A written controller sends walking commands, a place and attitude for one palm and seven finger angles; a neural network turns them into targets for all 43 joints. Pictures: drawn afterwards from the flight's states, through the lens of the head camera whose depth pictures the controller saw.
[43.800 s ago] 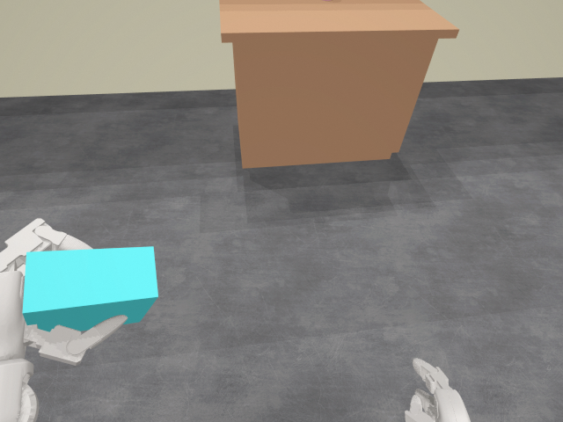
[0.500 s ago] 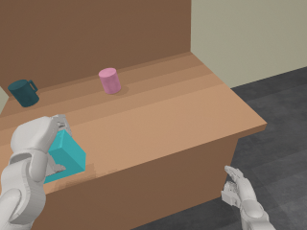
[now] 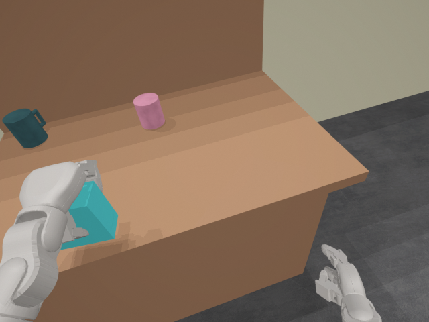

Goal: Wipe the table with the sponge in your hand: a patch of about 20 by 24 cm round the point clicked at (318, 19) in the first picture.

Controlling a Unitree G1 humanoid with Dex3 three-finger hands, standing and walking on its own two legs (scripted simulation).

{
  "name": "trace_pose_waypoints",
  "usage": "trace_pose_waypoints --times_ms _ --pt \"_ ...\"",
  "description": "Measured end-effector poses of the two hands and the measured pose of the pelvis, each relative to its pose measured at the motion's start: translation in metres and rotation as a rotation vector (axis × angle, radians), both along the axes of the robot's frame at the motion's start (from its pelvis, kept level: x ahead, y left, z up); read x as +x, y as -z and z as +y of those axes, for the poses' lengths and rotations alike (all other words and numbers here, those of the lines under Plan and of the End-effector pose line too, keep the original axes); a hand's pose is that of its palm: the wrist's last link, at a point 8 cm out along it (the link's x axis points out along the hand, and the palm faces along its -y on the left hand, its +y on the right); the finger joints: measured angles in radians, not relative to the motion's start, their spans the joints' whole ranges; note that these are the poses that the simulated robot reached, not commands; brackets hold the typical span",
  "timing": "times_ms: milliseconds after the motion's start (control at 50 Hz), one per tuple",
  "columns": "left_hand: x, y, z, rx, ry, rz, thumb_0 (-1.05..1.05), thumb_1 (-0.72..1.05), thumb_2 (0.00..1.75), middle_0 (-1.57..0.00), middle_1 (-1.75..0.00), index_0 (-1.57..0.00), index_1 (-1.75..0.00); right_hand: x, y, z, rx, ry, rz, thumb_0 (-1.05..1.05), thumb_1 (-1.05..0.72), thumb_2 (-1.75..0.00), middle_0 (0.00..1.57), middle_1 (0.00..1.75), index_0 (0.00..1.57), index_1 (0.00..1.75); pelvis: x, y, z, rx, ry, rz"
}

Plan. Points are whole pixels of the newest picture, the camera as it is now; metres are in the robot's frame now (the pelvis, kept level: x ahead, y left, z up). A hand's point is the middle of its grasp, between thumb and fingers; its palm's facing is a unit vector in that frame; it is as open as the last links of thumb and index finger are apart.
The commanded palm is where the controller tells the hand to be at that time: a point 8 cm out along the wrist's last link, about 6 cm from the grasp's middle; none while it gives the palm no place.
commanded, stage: move the sponge above the wiping area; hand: left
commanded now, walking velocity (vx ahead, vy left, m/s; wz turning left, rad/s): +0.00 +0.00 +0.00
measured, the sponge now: (78, 222) +0.24 +0.30 +0.09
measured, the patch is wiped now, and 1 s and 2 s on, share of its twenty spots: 0.00 0.00 0.00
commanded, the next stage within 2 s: none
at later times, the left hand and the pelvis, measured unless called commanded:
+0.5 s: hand (75, 196) +0.26 +0.30 +0.14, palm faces +0.12 -0.07 -0.99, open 9.9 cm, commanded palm +0.22 +0.30 +0.20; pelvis +0.01 +0.03 +0.00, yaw +1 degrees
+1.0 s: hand (78, 193) +0.27 +0.30 +0.13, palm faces +0.13 -0.06 -0.99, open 9.9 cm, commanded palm +0.23 +0.29 +0.19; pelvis +0.01 +0.02 +0.01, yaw +0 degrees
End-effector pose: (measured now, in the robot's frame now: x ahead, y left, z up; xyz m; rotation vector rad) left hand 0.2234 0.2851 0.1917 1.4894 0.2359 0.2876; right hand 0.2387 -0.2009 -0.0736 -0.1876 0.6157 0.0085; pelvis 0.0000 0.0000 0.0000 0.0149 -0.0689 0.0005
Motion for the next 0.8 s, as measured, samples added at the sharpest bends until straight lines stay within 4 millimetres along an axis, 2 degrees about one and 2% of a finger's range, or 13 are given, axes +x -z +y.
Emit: trace_pose_waypoints --times_ms 120,200,260,340,440,540,620,680,800 --pt "-0.002 -0.015 0.019 0.003 -0.079 -0.121 0.00 -0.53 1.05 -0.78 -1.38 -0.79 -1.39 0.003 -0.001 0.013 0.016 -0.019 0.011 0.01 -0.91 -0.90 0.20 0.30 0.20 0.30 0.003 -0.001 0.007 -0.005 0.000 -0.001" --pt "-0.003 -0.012 0.032 -0.026 -0.157 -0.103 0.00 -0.53 1.05 -0.78 -1.39 -0.79 -1.39 0.009 -0.004 0.023 0.026 -0.028 0.007 0.01 -0.91 -0.90 0.20 0.30 0.20 0.30 0.002 -0.002 0.013 -0.007 -0.010 0.006" --pt "-0.002 0.000 0.031 -0.046 -0.156 -0.046 0.00 -0.52 1.05 -0.78 -1.39 -0.79 -1.39 0.015 -0.007 0.030 0.027 -0.036 -0.008 0.01 -0.91 -0.90 0.20 0.30 0.20 0.30 0.003 -0.003 0.018 -0.007 -0.014 0.011" --pt "0.000 0.015 0.016 -0.051 -0.080 0.021 0.00 -0.52 1.05 -0.78 -1.39 -0.79 -1.39 0.023 -0.013 0.040 0.020 -0.056 -0.025 0.01 -0.91 -0.90 0.20 0.30 0.20 0.30 0.004 -0.003 0.023 -0.009 -0.016 0.010" --pt "0.006 0.013 0.002 -0.033 0.017 -0.023 0.00 -0.53 1.05 -0.78 -1.38 -0.79 -1.39 0.028 -0.017 0.053 0.021 -0.085 -0.030 0.01 -0.91 -0.90 0.20 0.30 0.20 0.30 0.007 -0.004 0.027 -0.010 -0.011 0.006" --pt "0.012 -0.002 0.019 -0.018 -0.064 -0.111 0.00 -0.53 1.05 -0.78 -1.38 -0.79 -1.39 0.028 -0.017 0.061 0.041 -0.102 -0.005 0.01 -0.91 -0.90 0.20 0.30 0.20 0.30 0.010 -0.005 0.027 -0.012 -0.005 0.009" --pt "0.007 -0.006 0.031 -0.050 -0.153 -0.118 0.00 -0.52 1.05 -0.78 -1.38 -0.79 -1.39 0.029 -0.017 0.060 0.058 -0.099 0.005 0.01 -0.91 -0.90 0.20 0.30 0.20 0.30 0.012 -0.005 0.028 -0.013 -0.007 0.014" --pt "0.002 0.004 0.029 -0.075 -0.169 -0.063 0.00 -0.52 1.05 -0.77 -1.39 -0.79 -1.39 0.031 -0.016 0.056 0.055 -0.095 0.005 0.01 -0.91 -0.90 0.20 0.30 0.20 0.30 0.012 -0.005 0.029 -0.014 -0.013 0.018" --pt "0.004 0.032 0.010 -0.061 -0.085 0.063 0.00 -0.52 1.05 -0.78 -1.39 -0.79 -1.39 0.030 -0.013 0.049 0.012 -0.092 0.014 0.01 -0.91 -0.90 0.20 0.30 0.20 0.30 0.011 -0.004 0.027 -0.012 -0.021 0.015"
